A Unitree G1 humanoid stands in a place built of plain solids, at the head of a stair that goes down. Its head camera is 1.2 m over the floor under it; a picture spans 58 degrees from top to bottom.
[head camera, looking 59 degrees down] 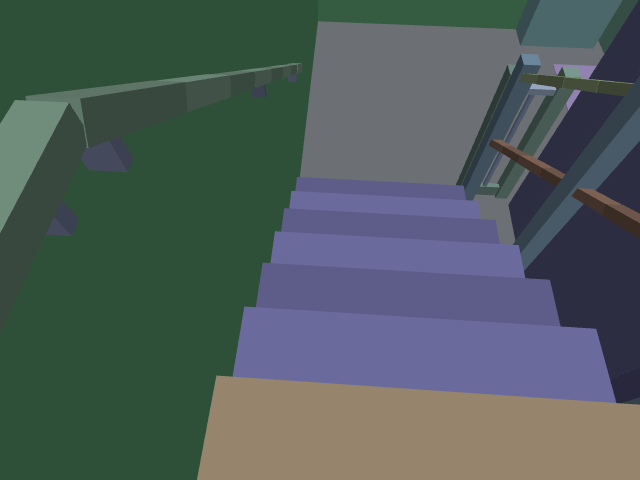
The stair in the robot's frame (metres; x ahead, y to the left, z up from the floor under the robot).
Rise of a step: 0.21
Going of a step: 0.29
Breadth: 1.20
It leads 4 degrees to the right of straight ahead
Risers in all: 7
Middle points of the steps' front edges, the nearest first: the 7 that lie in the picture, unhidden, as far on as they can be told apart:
0.25 -0.32 0.00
0.54 -0.33 -0.21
0.82 -0.35 -0.42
1.11 -0.37 -0.62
1.39 -0.39 -0.83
1.68 -0.41 -1.04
1.96 -0.43 -1.25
